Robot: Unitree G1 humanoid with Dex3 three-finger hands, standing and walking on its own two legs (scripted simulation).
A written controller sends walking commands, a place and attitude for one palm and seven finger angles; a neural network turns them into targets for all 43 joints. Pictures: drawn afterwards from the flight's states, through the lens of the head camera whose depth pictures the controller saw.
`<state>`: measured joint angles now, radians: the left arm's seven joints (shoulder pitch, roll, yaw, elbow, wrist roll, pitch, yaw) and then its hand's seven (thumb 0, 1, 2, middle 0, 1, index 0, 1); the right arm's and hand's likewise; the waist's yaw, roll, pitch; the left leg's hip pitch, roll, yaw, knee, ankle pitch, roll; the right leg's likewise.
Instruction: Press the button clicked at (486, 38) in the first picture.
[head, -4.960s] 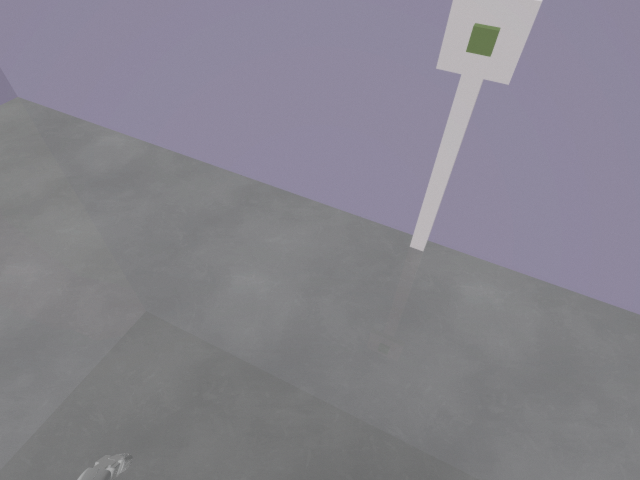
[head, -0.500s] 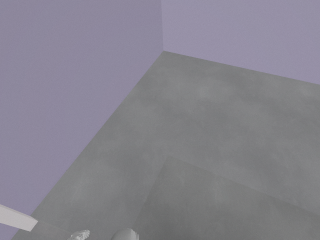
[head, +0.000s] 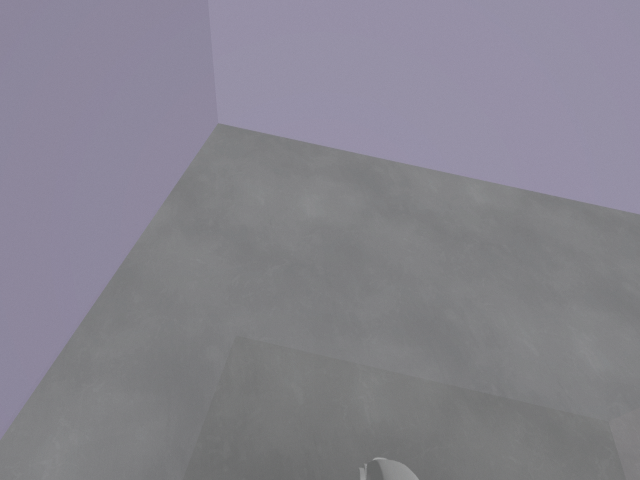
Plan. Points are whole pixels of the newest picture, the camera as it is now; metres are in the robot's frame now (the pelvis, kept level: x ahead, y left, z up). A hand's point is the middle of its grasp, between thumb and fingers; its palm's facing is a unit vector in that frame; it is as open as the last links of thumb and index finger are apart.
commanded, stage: walk to a spot facing it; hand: left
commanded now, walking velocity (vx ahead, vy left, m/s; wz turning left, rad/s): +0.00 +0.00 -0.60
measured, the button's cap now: out of the picture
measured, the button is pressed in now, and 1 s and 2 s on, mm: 0 0 0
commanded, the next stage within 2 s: turn to face it in 0.16 s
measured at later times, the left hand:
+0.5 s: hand (263, 388) +0.29 +0.10 -0.17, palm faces -0.23 -0.95 -0.20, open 7.4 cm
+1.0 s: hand (155, 449) +0.18 +0.24 -0.18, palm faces +0.15 -0.95 -0.26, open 7.4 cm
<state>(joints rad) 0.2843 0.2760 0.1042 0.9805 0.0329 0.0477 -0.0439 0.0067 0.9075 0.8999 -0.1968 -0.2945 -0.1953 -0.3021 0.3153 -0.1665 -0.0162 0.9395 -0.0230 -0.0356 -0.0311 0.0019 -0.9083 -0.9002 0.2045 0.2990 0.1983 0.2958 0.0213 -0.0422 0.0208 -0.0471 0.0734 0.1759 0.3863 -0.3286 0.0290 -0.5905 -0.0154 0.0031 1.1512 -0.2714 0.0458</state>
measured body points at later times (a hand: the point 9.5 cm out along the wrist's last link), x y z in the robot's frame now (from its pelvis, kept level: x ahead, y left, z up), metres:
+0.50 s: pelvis +0.12 -0.04 -0.02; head +0.14 -0.05 +0.43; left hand +0.30 +0.15 -0.15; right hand +0.06 -0.25 -0.18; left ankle +0.11 +0.11 -0.68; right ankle +0.14 -0.11 -0.75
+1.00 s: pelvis +0.15 +0.01 -0.01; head +0.19 +0.04 +0.44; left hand +0.18 +0.29 -0.16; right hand +0.22 -0.23 -0.14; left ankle +0.15 +0.09 -0.75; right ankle +0.13 -0.17 -0.66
